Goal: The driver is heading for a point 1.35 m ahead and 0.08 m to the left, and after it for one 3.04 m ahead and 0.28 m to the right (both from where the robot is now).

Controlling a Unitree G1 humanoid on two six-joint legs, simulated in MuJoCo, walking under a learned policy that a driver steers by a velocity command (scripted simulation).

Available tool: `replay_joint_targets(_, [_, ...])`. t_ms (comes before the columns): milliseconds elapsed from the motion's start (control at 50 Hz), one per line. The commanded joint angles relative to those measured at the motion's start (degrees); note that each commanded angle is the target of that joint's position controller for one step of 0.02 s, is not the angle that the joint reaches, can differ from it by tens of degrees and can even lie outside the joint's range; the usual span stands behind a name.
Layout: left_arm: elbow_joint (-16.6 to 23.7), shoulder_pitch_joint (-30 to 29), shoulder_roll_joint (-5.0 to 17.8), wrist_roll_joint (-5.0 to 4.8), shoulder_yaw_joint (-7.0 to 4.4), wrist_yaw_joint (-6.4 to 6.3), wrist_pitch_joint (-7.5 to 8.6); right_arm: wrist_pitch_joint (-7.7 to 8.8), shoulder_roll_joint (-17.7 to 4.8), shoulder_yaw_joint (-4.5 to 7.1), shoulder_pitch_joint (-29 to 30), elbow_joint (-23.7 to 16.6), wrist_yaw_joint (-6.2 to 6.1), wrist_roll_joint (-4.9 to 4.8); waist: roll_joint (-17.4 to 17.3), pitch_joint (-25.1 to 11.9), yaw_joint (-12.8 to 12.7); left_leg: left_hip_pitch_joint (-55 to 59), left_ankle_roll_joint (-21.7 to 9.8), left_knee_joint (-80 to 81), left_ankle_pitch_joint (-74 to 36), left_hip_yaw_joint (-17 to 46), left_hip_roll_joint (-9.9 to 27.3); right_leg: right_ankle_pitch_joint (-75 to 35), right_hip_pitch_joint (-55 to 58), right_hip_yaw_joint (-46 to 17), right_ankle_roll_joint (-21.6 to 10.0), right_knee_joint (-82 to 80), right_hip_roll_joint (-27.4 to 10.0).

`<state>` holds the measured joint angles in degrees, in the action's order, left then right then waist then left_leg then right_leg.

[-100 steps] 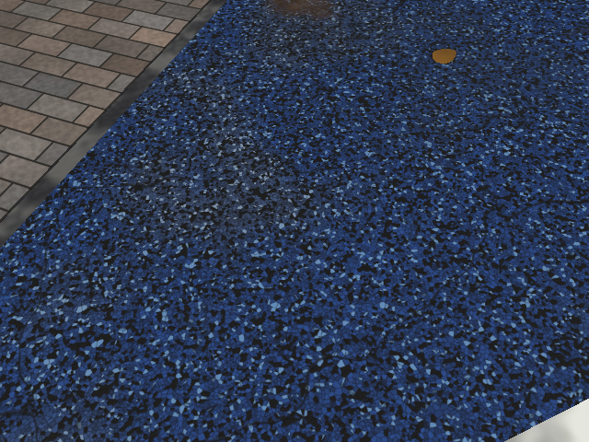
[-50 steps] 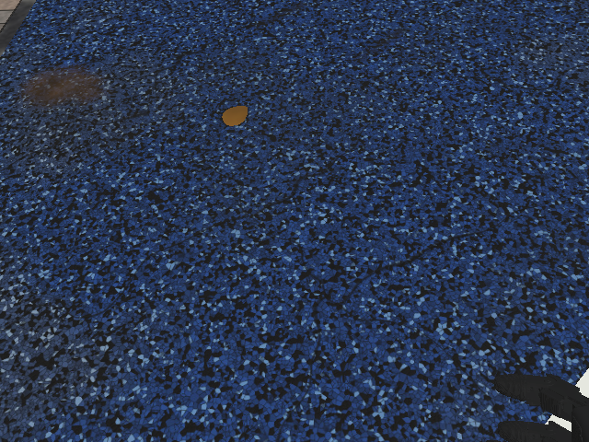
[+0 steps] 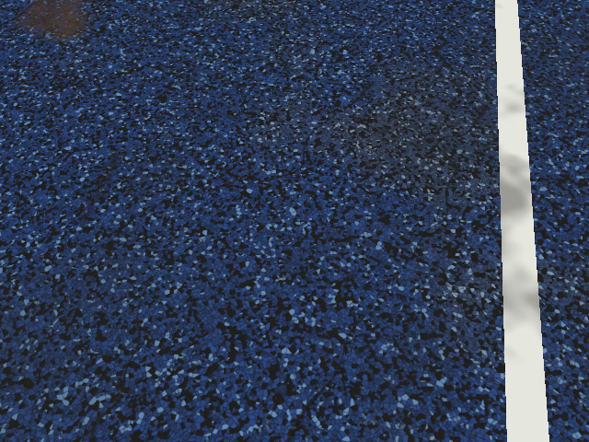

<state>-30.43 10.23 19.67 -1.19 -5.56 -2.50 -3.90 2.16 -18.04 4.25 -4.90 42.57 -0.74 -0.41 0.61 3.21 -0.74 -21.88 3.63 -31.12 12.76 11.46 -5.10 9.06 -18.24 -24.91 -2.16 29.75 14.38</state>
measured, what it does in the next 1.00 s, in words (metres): steps on the spot: left foot, then right foot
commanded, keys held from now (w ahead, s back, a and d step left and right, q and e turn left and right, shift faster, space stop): e+shift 0.08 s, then shift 0.34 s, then q+shift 0.58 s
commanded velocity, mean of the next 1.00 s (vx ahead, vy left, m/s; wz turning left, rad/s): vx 0.01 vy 0.00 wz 0.06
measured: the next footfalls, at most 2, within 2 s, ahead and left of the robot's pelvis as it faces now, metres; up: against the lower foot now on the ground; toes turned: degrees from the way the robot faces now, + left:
left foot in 0.02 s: +0.11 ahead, +0.13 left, +0.00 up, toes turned -13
right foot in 0.46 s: +0.01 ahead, -0.11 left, +0.00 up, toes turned -12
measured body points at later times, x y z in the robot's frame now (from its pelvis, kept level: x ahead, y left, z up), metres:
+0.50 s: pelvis +0.02 +0.01 +0.00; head +0.04 -0.01 +0.45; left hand +0.24 +0.22 -0.09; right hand +0.05 -0.28 -0.12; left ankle +0.07 +0.14 -0.73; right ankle -0.03 -0.10 -0.74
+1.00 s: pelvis +0.02 +0.05 +0.00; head +0.07 +0.09 +0.44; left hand +0.16 +0.35 -0.11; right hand +0.20 -0.23 -0.08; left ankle +0.03 +0.13 -0.74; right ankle -0.01 -0.11 -0.65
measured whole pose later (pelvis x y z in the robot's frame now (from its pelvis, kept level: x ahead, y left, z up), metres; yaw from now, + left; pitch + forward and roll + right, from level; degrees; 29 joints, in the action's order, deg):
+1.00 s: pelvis +0.02 +0.05 +0.00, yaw +8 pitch +2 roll -2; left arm -38.7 5.5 18.3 0.5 -5.2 -1.6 -0.5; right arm -1.3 -18.7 4.6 -12.6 34.8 0.4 -0.6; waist 2.1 4.1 0.9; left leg -20.2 -3.6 -33.9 16.2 -0.3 -1.6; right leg 29.7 -27.5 -0.7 2.9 65.8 -1.2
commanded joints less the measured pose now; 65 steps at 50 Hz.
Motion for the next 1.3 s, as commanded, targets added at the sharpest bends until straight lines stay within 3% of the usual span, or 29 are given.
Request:
replay_joint_targets(20, [3.3,2.4,4.5,-0.67,-1.21,0.48,0.38,1.15,-7.6,2.55,-0.2,-3.6,0.07,0.06,1.5,-11.2,-0.7,15.5,-3.9,13.2,-10.1,2.6,8.8,16.2,1.3,-8.7,-2.2,4.5,-8.3])
replay_joint_targets(40, [3.3,5.5,2.3,-0.2,-0.49,0.75,0.49,0.12,-10.8,2.8,1.0,-5.2,-0.43,1.19,-10.2,-11.9,-2.7,21.2,-10.4,12.5,-17.2,13.9,20.6,28.0,-7.8,2.5,0.4,16.4,-1.9])
replay_joint_targets(60, [4.6,4.8,7.6,-0.44,-1.98,1.24,1.23,-0.14,-10.3,2.91,0.1,-5.2,-0.28,2.99,-16.7,-10.0,-2.4,16.4,-16.8,14.3,-16.8,21.8,26.5,28.2,-13.7,7.5,2.9,27.3,-3.2])
replay_joint_targets(80, [3.3,4.6,11.4,-0.24,-2.99,1.44,1.39,-0.18,-7.6,2.37,2.5,-6.4,-0.58,2.4,-12.6,-7.3,-2.1,14.4,-16.8,14.4,-12.4,17.7,25.0,23.1,-15.3,9.4,4.8,32.6,-7.2])
replay_joint_targets(100, [1.8,4.5,11.4,-0.17,-3.14,1.29,1.08,-0.54,-5.5,1.75,3.6,-6.9,-1.04,1.7,-9.1,-5.7,-1.6,12.8,-14.7,13.6,-6.8,11.8,20.7,18.8,-15.4,10.7,5.4,35.2,-8.6])
replay_joint_targets(160, [0.6,5.5,7.0,0.34,-1.57,0.88,0.32,-1.77,-4.9,0.56,2.3,-7.0,-1.9,1.08,-5.8,-3.5,-0.3,10.4,-14.9,13.7,-11.0,4.3,17.3,14.9,-16.4,15.9,7.0,45.1,-9.3])
replay_joint_targets(260, [1.6,1.0,4.0,0.19,0.05,0.14,1.45,-2.63,-6.1,0.54,-2.9,-5.4,-1.36,1.37,-8.9,-5.6,3.1,18.9,-17.5,12.9,-17.3,1.1,17.5,15.4,-17.1,18.7,8.8,34.5,-12.3])
replay_joint_targets(400, [-0.4,1.7,2.1,0.65,1.51,1.1,1.83,-3.17,-7.8,0.73,-3.8,-3.2,-0.24,-0.29,-11.4,-7.5,3.0,15.8,-17.6,10.8,-19.5,-0.7,19.2,13.5,-0.8,24.0,6.4,8.3,-13.9])
replay_joint_targets(420, [-1.4,3.2,1.7,0.71,1.56,1.3,1.88,-3.23,-7.6,0.57,-3.7,-2.7,-0.22,-0.74,-10.8,-7.4,1.9,14.9,-16.9,9.3,-20.7,-1.2,18.9,9.3,2.5,24.7,5.2,1.6,-13.5])
replay_joint_targets(460, [-3.1,5.7,0.8,1.62,1.98,1.34,2.02,-2.33,-3.0,-1.38,-7.2,-0.6,0.4,-1.08,-7.4,-7.8,0.6,5.3,-11.0,7.5,-14.8,-2.2,15.7,-4.2,18.0,20.9,1.6,-13.4,-15.6])
replay_joint_targets(480, [-2.8,7.5,5.3,2.3,1.15,0.7,1.6,-1.32,-0.4,-2.39,-8.5,-1.2,1.42,0.95,3.2,-11.0,1.7,-1.5,-6.2,-0.3,-0.7,-6.4,11.1,-17.3,26.5,11.2,-1.0,-10.1,-25.8])
replay_joint_targets(500, [-3.2,3.8,7.4,3.39,0.48,0.73,1.42,-0.73,-0.3,-2.28,-6.7,-2.8,1.56,0.06,13.2,-8.6,2.8,-2.6,-3.2,-0.8,13.0,-11.2,7.3,-15.6,15.1,9.7,-7.8,-8.8,-32.0])
replay_joint_targets(520, [-1.7,0.7,5.5,3.6,0.62,0.86,2.0,-0.93,-5.2,-1.09,-3.6,-2.7,1.24,-0.28,10.2,-6.3,0.4,-1.0,-1.5,-7.3,13.9,-11.4,7.3,-10.6,11.5,11.1,-9.9,-10.5,-30.6])
replay_joint_targets(560, [-2.2,1.5,6.8,3.59,-0.16,0.24,2.69,-2.14,-8.2,0.98,-3.8,-2.1,0.51,-1.58,11.3,-3.9,-1.2,-9.2,-0.4,-24.0,19.3,-11.2,6.1,-14.2,12.5,11.5,-10.9,-11.1,-31.6])
replay_joint_targets(640, [-2.3,-3.2,2.3,2.24,0.95,-0.4,3.7,-5.02,-5.0,1.38,-8.1,-2.1,-0.42,-1.48,8.1,-2.5,1.3,-14.0,2.4,-35.1,14.0,-9.5,8.2,-18.9,11.9,19.5,-10.2,-11.2,-31.0])
replay_joint_targets(720, [-3.1,-3.4,3.4,2.38,0.07,-0.75,3.14,-5.29,-2.3,0.28,-4.9,-6.0,1.21,-1.15,6.8,-4.6,-0.4,-11.3,3.0,-23.6,9.6,-12.5,10.2,-18.6,15.0,24.3,-10.2,-10.0,-31.6])
replay_joint_targets(780, [-3.7,-3.4,6.1,1.7,-1.13,0.02,3.07,-5.36,-3.2,0.42,-5.2,-8.4,2.53,-1.05,7.0,-6.4,-0.6,-5.9,0.8,-16.6,9.4,-15.4,9.8,-22.3,14.7,26.2,-10.0,-8.2,-33.7])
replay_joint_targets(840, [-4.1,-4.8,6.8,-0.01,-1.75,1.16,3.72,-6.33,-4.4,1.39,-7.6,-9.6,2.99,-1.15,7.0,-6.7,1.3,-0.5,-2.4,-8.5,6.2,-17.7,8.5,-20.9,13.5,28.9,-7.1,-3.8,-34.7])
replay_joint_targets(860, [-4.7,-4.9,6.1,-0.55,-1.74,1.43,3.87,-6.5,-4.8,1.95,-9.7,-9.3,2.7,-1.14,5.9,-6.9,2.7,4.2,-4.0,-3.1,1.7,-18.3,7.0,-18.0,11.0,31.4,-4.5,0.4,-33.5])
replay_joint_targets(880, [-6.3,-1.6,4.3,-0.32,-1.49,1.93,4.12,-6.34,-7.4,3.28,-13.4,-8.5,1.68,-0.77,0.1,-8.1,3.8,12.2,-6.7,2.8,-7.4,-15.0,5.8,-12.1,6.2,34.8,-0.7,9.4,-29.6])
replay_joint_targets(900, [-3.7,-2.8,1.4,2.24,-0.51,1.96,4.37,-5.81,-16.9,5.9,-16.9,-9.3,0.22,-0.67,-18.2,-8.0,4.1,24.2,-14.5,6.5,-35.7,7.2,19.1,13.7,-12.6,38.4,5.9,29.4,-21.1])
replay_joint_targets(920, [-0.4,-8.9,0.5,3.1,0.21,1.5,4.63,-4.02,-18.1,5.41,-16.2,-11.1,0.83,1.67,-19.7,-13.2,5.4,24.9,-26.3,10.1,-35.2,24.8,27.4,32.4,-22.6,25.9,7.5,41.7,-12.9])
replay_joint_targets(940, [-0.8,-10.5,3.0,2.16,-0.38,1.27,4.61,-2.5,-15.0,4.55,-15.1,-11.3,1.53,1.66,-10.7,-13.2,6.5,24.9,-25.7,11.7,-28.4,20.4,26.7,30.5,-24.3,20.4,6.3,45.1,-14.4])
replay_joint_targets(960, [-0.9,-11.0,2.9,1.36,-0.37,0.99,4.85,-1.7,-13.3,4.06,-13.3,-10.9,1.17,0.69,-8.3,-10.3,4.9,22.7,-22.7,11.7,-22.6,16.5,23.5,25.5,-24.7,19.1,4.8,43.9,-15.1])
replay_joint_targets(980, [-2.0,-9.8,3.5,1.59,-0.65,0.51,4.9,-1.8,-11.7,3.66,-10.0,-11.2,0.66,-0.61,-4.4,-8.0,2.9,20.6,-19.6,11.5,-19.1,13.2,20.7,20.2,-24.9,18.6,4.3,40.5,-16.2])
replay_joint_targets(1000, [-2.4,-9.0,4.7,2.08,-1.11,0.12,4.84,-2.31,-10.4,3.06,-6.6,-12.0,-0.02,-1.31,-4.7,-7.3,1.3,18.0,-17.7,11.5,-18.7,10.8,18.8,16.2,-23.0,18.3,4.4,37.0,-16.5])
replay_joint_targets(1100, [-5.8,-4.9,2.2,1.42,-0.27,0.85,4.47,-3.53,-9.7,2.39,-5.6,-13.0,-1.64,-0.24,-5.6,-10.1,0.8,15.8,-16.5,10.2,-22.9,6.5,15.3,8.3,-16.2,20.2,7.4,28.3,-13.6])
replay_joint_targets(1240, [-5.7,-6.5,2.6,1.13,0.24,1.3,4.36,-4.19,-9.2,1.33,-4.7,-12.4,-1.04,0.86,-9.2,-7.2,2.9,10.9,-16.7,9.1,-14.5,9.7,15.0,9.1,-9.8,20.9,7.5,17.6,-14.8])
replay_joint_targets(1300, [-7.0,-3.8,1.1,1.02,1.1,2.1,4.85,-3.72,-3.7,-1.06,-2.9,-11.2,-0.36,1.63,-8.8,-8.7,2.5,10.2,-16.1,7.7,-17.7,7.4,15.4,8.6,-1.6,21.9,6.5,10.1,-17.1])
Keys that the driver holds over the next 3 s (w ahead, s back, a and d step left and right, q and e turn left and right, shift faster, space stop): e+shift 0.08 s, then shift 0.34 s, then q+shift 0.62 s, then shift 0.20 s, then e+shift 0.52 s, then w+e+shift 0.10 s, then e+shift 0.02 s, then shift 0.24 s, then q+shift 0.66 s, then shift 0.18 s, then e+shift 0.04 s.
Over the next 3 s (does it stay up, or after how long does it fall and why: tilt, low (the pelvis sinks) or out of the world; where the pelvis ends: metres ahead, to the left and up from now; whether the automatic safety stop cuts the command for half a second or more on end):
stays up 0.21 0.06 0.01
